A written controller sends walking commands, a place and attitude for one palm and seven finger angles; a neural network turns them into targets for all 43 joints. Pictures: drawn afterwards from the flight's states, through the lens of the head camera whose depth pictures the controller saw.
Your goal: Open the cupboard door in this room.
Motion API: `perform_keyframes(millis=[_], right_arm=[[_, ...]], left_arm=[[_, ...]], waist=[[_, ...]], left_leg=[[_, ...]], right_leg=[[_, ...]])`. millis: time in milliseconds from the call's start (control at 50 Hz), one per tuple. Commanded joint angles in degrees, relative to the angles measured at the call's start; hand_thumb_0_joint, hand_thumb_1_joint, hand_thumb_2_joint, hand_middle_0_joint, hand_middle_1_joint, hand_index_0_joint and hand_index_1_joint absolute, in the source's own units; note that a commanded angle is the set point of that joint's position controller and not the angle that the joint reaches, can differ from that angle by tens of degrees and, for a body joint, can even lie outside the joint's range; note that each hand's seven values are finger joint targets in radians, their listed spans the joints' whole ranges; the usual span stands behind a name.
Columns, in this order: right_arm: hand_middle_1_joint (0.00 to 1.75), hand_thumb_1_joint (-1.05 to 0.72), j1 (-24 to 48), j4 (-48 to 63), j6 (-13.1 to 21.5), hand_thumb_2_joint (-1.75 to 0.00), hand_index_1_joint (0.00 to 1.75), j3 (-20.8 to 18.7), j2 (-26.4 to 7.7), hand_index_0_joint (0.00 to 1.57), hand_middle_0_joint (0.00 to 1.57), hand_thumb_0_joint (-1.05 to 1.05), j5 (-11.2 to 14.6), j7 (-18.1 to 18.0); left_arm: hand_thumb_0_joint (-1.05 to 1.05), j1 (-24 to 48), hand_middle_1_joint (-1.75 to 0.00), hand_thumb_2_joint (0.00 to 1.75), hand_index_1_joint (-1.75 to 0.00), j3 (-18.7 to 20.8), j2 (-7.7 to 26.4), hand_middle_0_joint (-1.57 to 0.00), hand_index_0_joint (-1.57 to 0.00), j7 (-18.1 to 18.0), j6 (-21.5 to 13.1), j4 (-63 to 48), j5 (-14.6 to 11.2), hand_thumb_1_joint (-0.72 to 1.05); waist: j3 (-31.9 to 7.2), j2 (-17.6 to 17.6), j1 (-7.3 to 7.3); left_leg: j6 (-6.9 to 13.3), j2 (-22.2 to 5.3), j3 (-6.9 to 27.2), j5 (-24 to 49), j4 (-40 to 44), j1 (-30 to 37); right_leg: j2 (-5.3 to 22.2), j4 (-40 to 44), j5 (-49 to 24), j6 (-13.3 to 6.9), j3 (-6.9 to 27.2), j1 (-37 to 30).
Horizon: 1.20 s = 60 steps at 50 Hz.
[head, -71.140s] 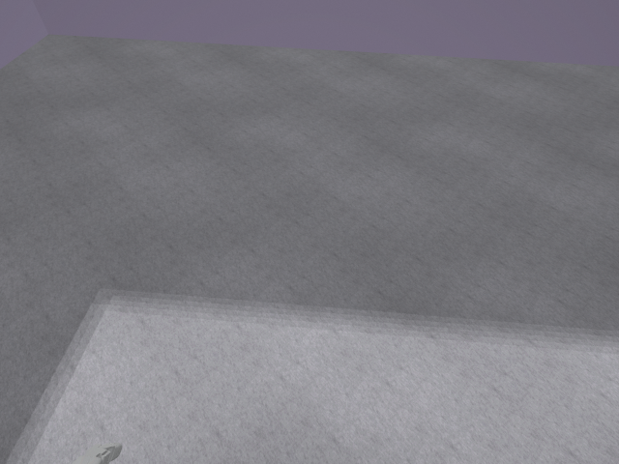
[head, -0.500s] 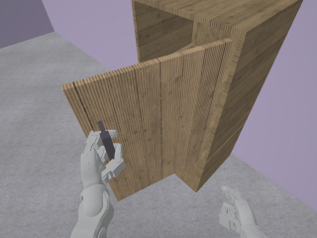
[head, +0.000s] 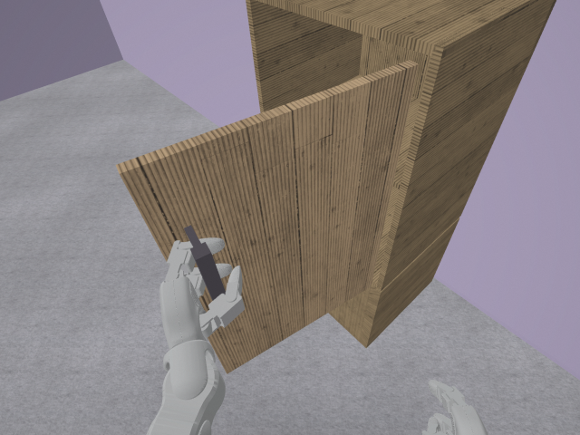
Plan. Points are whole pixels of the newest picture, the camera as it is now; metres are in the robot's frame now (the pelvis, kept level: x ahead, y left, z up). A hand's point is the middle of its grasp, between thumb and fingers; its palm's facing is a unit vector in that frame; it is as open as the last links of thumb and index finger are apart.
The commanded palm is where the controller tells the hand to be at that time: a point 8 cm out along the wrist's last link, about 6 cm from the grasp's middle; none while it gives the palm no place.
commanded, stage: open thumb and fingers to let go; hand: left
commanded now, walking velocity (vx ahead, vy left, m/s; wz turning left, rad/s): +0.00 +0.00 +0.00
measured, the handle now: (206, 267) +0.32 +0.14 +0.08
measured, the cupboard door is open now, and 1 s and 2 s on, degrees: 80 80 80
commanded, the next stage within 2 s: slide the hand sideways off the handle in 0.58 s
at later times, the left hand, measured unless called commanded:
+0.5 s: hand (228, 291) +0.28 +0.10 +0.09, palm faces +0.31 -0.95 +0.01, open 14.7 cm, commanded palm +0.23 +0.14 +0.08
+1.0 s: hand (215, 317) +0.24 +0.11 +0.09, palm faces -0.14 -0.99 +0.00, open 16.2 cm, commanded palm +0.22 +0.15 +0.08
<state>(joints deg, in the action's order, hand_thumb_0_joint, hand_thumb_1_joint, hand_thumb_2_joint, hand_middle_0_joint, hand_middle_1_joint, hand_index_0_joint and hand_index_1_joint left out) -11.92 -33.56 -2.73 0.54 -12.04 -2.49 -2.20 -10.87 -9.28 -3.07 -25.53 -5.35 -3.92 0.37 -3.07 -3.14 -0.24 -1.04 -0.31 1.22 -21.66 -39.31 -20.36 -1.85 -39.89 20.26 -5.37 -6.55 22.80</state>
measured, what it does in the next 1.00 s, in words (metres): stands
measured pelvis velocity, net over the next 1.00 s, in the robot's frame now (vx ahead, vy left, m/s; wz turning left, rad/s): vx -0.01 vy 0.05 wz -0.01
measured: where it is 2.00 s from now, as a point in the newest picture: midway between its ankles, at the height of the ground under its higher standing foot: outside the picture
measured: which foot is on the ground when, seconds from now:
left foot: down 0.00-1.00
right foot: down 0.00-1.00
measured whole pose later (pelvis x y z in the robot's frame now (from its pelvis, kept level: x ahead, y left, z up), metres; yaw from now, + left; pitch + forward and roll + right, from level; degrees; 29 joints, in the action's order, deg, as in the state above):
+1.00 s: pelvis -0.01 +0.05 -0.01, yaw -1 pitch +2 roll +0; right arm -13.8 -29.2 3.5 2.8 -12.5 1.1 -0.8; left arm -9.7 -12.2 4.0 -1.0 -5.7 -5.3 -4.9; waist -2.7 -2.8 -1.4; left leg 2.1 2.2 -0.8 -22.7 -43.2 -22.9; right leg 0.7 -42.9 20.2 -1.9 -4.5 25.1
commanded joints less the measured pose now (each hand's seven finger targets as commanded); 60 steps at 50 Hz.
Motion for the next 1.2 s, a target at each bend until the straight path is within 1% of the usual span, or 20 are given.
perform_keyframes(millis=[0, 140, 180, 480, 540, 580, 660, 680, 700, 720, 740, 780, 800, 860, 920, 980, 1040, 1100, 1140, 1180], right_arm=[[0.30, -0.90, 8.56, 10.31, 4.06, -0.90, 0.30, -0.59, -3.19, 0.20, 0.20, 0.00, 0.14, -0.59], [0.30, -0.90, 8.77, 10.21, 4.40, -0.90, 0.30, -0.54, -3.21, 0.20, 0.20, 0.00, 0.04, -0.12], [0.30, -0.90, 9.20, 10.51, 4.33, -0.90, 0.30, -0.47, -3.08, 0.20, 0.20, 0.00, 0.06, 0.07], [0.30, -0.90, 9.22, 10.98, 2.06, -0.90, 0.30, -0.43, -3.05, 0.20, 0.20, 0.00, -0.07, 0.87], [0.30, -0.90, 9.59, 11.21, 1.42, -0.90, 0.30, -0.31, -2.93, 0.20, 0.20, 0.00, 0.24, 1.35], [0.30, -0.90, 9.78, 11.19, 1.25, -0.90, 0.30, -0.28, -3.16, 0.20, 0.20, 0.00, 0.11, 1.38], [0.30, -0.90, 9.59, 11.12, 0.92, -0.90, 0.30, -0.45, -3.12, 0.20, 0.20, 0.00, 0.16, 1.61], [0.30, -0.90, 5.97, 9.16, 1.02, -0.90, 0.30, -0.35, -5.26, 0.20, 0.20, 0.00, 0.24, 2.04], [0.30, -0.90, 4.79, 11.22, 1.66, -0.90, 0.30, -0.72, -4.88, 0.20, 0.20, 0.00, 0.92, 1.55], [0.30, -0.90, 5.07, 11.83, 2.19, -0.90, 0.30, -0.59, -4.98, 0.20, 0.20, 0.00, 1.27, 1.01], [0.30, -0.90, 4.53, 12.35, 2.92, -0.90, 0.30, -0.41, -5.00, 0.20, 0.20, 0.00, 1.87, 0.77], [0.30, -0.90, 4.83, 13.37, 4.98, -0.90, 0.30, 0.42, -5.06, 0.20, 0.20, 0.00, 3.06, 0.40], [0.30, -0.90, 5.28, 13.91, 5.99, -0.90, 0.30, 0.60, -5.02, 0.20, 0.20, 0.00, 3.51, 0.10], [0.30, -0.90, 5.72, 14.72, 8.83, -0.90, 0.30, 0.71, -5.00, 0.20, 0.20, 0.00, 4.16, 0.29], [0.30, -0.90, 5.24, 14.88, 9.96, -0.90, 0.30, 0.62, -5.39, 0.20, 0.20, 0.00, 3.88, 0.80], [0.30, -0.90, 4.95, 15.11, 10.13, -0.90, 0.30, 0.63, -5.42, 0.20, 0.20, 0.00, 3.57, 1.33], [0.30, -0.90, 4.53, 15.11, 9.85, -0.90, 0.30, 0.55, -5.65, 0.20, 0.20, 0.00, 3.28, 1.32], [0.30, -0.90, 4.52, 16.00, 9.77, -0.90, 0.30, 0.73, -5.36, 0.20, 0.20, 0.00, 3.30, 1.39], [0.30, -0.90, 4.29, 16.14, 9.71, -0.90, 0.30, 0.63, -5.49, 0.20, 0.20, 0.00, 3.26, 1.33], [0.30, -0.90, 4.09, 16.46, 9.51, -0.90, 0.30, 0.70, -5.36, 0.20, 0.20, 0.00, 3.22, 1.31]], left_arm=[[0.00, 11.74, -1.25, 0.51, -1.25, -0.21, -0.54, -0.33, -0.33, 0.24, -4.24, -11.76, 0.57, -0.01], [0.00, 14.50, -1.20, 0.30, -1.20, -0.40, -0.35, -0.30, -0.30, -1.15, -4.08, -10.42, 1.66, -0.50], [0.00, 15.41, -1.20, 0.30, -1.20, -2.06, -1.93, -0.30, -0.30, -1.49, -4.13, -10.41, 2.15, -0.50], [0.00, 18.71, -0.45, 0.30, -0.45, -4.67, -4.72, -0.18, -0.18, -4.58, -1.29, -8.64, 4.30, -0.50], [0.00, 17.95, -0.30, 0.30, -0.30, -6.22, -6.82, -0.15, -0.15, -5.11, -0.17, -8.61, 4.26, -0.50], [0.00, 21.04, -0.30, 0.30, -0.30, -6.87, -7.35, -0.15, -0.15, -5.55, 0.12, -9.17, 4.27, -0.50], [0.00, 20.13, -0.30, 0.30, -0.30, -7.43, -7.85, -0.15, -0.15, -6.13, 0.73, -9.22, 4.60, -0.50], [0.00, 19.77, -0.30, 0.30, -0.30, -17.52, -2.38, -0.15, -0.15, 5.73, -1.51, -8.09, 9.51, -0.50], [0.00, 21.79, -0.30, 0.30, -0.30, -13.14, 1.45, -0.15, -0.15, 12.04, -4.01, -11.67, 7.15, -0.50], [0.00, 21.61, -0.30, 0.30, -0.30, -12.45, 3.65, -0.15, -0.15, 16.98, -5.52, -13.22, 6.11, -0.50], [0.00, 21.92, -0.30, 0.30, -0.30, -13.81, 2.82, -0.15, -0.15, 21.30, -6.07, -13.96, 4.19, -0.50], [0.00, 21.58, -0.30, 0.30, -0.30, -13.51, 2.72, -0.15, -0.15, 28.57, -6.07, -12.60, -0.87, -0.50], [0.00, 21.30, -0.30, 0.30, -0.30, -11.69, 2.61, -0.15, -0.15, 29.83, -5.67, -12.86, -3.47, -0.50], [0.00, 15.17, -0.30, 0.30, -0.30, -8.67, 1.07, -0.15, -0.15, 28.83, -4.45, -13.24, -7.35, -0.50], [0.00, 12.51, -0.30, 0.30, -0.30, -5.82, 3.39, -0.15, -0.15, 25.66, -3.74, -15.11, -6.20, -0.50], [0.00, 10.53, -0.30, 0.30, -0.30, -4.48, 5.38, -0.15, -0.15, 23.98, -3.28, -16.57, -4.11, -0.50], [0.00, 7.99, -0.30, 0.30, -0.30, -1.51, 8.29, -0.15, -0.15, 23.54, -2.88, -16.72, -3.43, -0.50], [0.00, 5.07, -0.30, 0.30, -0.30, -1.50, 7.87, -0.15, -0.15, 24.13, -2.64, -18.91, -3.75, -0.50], [0.00, 0.39, -0.30, 0.30, -0.30, 1.32, 9.91, -0.15, -0.15, 24.41, -2.34, -18.88, -4.26, -0.50], [0.00, -1.24, -0.30, 0.30, -0.30, 2.36, 10.42, -0.15, -0.15, 24.93, -2.23, -20.79, -4.86, -0.50]], waist=[[-9.25, 8.92, -0.23], [-7.90, 8.34, -0.41], [-7.80, 7.09, -0.29], [-10.19, 6.22, -0.78], [-8.50, 4.84, -0.87], [-8.73, 5.87, -0.12], [-10.02, 6.03, -0.41], [-7.20, 8.01, 4.37], [-10.61, 6.87, 2.57], [-12.50, 4.56, 1.88], [-12.61, 1.63, 2.39], [-9.86, 2.97, 3.01], [-9.15, 3.71, 2.55], [-8.06, 5.57, 0.90], [-7.57, 7.11, 0.13], [-6.89, 4.81, -0.24], [-7.16, 4.99, -0.78], [-7.65, 4.14, -0.76], [-7.65, 5.15, -1.81], [-7.96, 5.04, -1.42]], left_leg=[[2.49, 2.02, -0.33, 7.41, 1.93, -1.48], [2.62, 1.92, -0.47, 6.64, 2.88, -0.65], [2.68, 1.87, -0.54, 6.65, 3.01, -0.08], [2.25, 0.91, 0.39, 10.31, 3.81, 0.70], [1.83, 0.62, 0.89, 10.60, 4.07, 0.42], [1.94, 0.53, 1.10, 9.86, 3.83, 0.48], [1.79, 0.42, 1.38, 10.43, 3.56, 0.68], [2.61, 0.39, 0.97, 11.83, 2.83, 2.37], [2.92, 0.65, 1.01, 12.83, 2.66, 1.49], [2.95, 0.80, 0.81, 12.85, 2.51, 2.31], [2.75, 0.78, 0.95, 13.23, 2.55, 3.31], [2.85, 0.69, 1.93, 10.03, 2.96, 2.15], [2.72, 0.69, 2.33, 8.08, 3.39, 1.40], [2.23, 0.55, 3.01, 5.50, 4.44, 0.29], [2.11, 0.53, 2.86, 5.25, 4.53, -0.94], [1.96, 0.46, 2.16, 5.84, 4.32, -1.35], [2.11, 0.64, 1.49, 5.67, 3.84, -2.19], [2.11, 0.66, 0.89, 7.01, 3.43, -2.01], [2.08, 0.63, 0.59, 8.64, 3.27, -2.84], [2.15, 0.73, 0.08, 9.59, 2.91, -2.84]], right_leg=[[6.27, 11.90, -10.61, 5.65, 11.72, -8.45], [5.44, 12.24, -6.01, 4.84, 10.16, -6.79], [4.98, 11.59, -4.85, 4.42, 9.07, -5.58], [2.72, 6.36, -9.14, 2.94, 4.47, -4.85], [2.35, 5.73, -8.75, 2.51, 3.60, -4.06], [2.33, 5.48, -7.67, 2.80, 3.34, -2.99], [2.07, 4.80, -7.72, 2.60, 2.98, -2.90], [2.42, 4.06, -12.40, 2.81, 5.05, -0.61], [2.57, 2.95, -14.82, 2.67, 4.67, -2.44], [2.65, 2.57, -15.45, 2.51, 5.15, -3.46], [2.66, 2.20, -15.59, 2.31, 5.10, -3.14], [2.25, 2.78, -11.99, 2.51, 4.45, -1.42], [2.03, 3.24, -9.58, 2.63, 4.13, -1.20], [1.71, 3.53, -5.40, 3.01, 2.89, -0.69], [1.81, 3.31, -4.68, 3.14, 3.01, -0.84], [1.93, 2.84, -5.06, 2.98, 3.42, -0.54], [1.84, 3.03, -5.03, 2.90, 4.05, -1.29], [1.87, 2.66, -7.04, 3.00, 4.09, -1.70], [1.76, 2.53, -9.35, 2.87, 4.34, -3.47], [1.89, 2.56, -11.37, 3.17, 4.57, -3.92]])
